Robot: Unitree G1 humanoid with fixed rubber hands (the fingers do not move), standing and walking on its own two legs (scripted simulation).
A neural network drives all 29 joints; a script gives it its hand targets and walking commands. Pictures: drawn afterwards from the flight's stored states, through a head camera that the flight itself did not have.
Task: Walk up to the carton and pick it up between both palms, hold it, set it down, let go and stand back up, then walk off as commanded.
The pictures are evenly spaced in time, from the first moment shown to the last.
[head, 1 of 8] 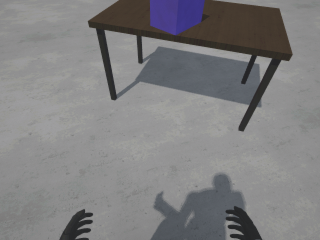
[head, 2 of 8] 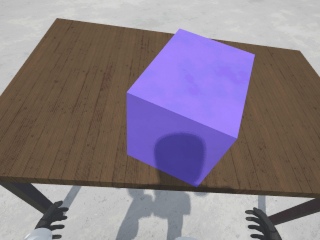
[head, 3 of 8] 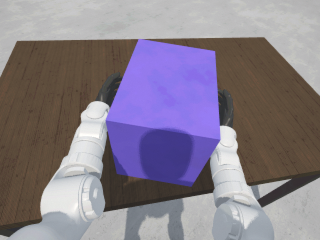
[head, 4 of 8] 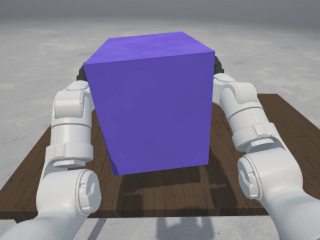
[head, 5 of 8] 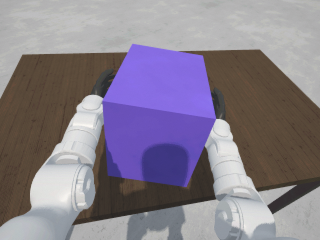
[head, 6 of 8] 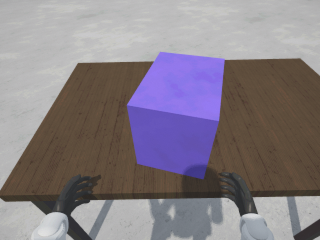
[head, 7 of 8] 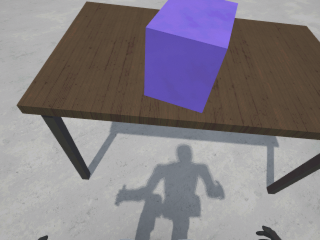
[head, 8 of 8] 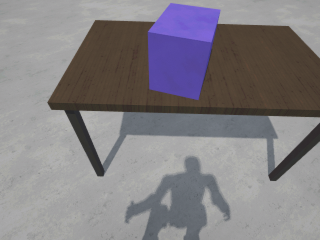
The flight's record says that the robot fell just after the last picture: no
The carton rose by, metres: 0.23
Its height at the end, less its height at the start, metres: +0.00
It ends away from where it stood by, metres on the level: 0.05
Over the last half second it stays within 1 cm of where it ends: yes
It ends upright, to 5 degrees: yes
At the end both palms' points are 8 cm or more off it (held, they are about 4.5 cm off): yes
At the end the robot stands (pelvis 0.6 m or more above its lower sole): yes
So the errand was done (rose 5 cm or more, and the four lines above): yes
